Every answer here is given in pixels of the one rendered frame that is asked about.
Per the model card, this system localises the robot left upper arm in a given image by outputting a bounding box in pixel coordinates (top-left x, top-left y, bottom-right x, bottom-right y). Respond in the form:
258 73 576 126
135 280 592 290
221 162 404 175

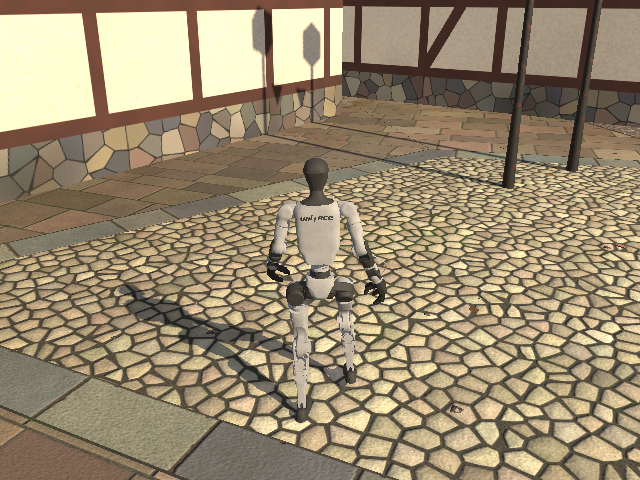
271 202 297 255

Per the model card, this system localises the robot thigh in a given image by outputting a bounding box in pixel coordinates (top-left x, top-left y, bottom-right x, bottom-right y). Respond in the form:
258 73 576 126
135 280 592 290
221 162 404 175
286 281 311 358
334 277 354 332

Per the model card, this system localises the left robot thigh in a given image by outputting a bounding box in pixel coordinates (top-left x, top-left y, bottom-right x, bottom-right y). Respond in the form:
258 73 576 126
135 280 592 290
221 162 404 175
286 281 311 358

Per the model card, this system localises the robot left hand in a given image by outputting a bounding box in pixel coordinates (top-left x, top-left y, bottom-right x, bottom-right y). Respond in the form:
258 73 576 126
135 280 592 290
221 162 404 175
267 265 290 282

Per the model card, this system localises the robot right forearm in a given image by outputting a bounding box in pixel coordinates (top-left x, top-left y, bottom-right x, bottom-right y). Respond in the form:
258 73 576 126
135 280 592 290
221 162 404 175
359 241 383 284

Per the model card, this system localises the robot right hand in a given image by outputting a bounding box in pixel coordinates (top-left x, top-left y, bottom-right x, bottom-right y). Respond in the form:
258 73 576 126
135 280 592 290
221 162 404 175
364 279 387 305

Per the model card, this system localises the robot right upper arm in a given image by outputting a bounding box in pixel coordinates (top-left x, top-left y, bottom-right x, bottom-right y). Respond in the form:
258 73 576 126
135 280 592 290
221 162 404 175
338 201 367 257

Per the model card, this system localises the robot left forearm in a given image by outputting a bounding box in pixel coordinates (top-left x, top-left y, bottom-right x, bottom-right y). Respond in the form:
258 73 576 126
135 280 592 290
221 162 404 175
267 239 282 270

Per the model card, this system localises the right robot thigh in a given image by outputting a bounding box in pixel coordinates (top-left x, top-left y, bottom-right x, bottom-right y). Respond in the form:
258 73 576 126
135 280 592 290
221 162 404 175
334 277 354 332

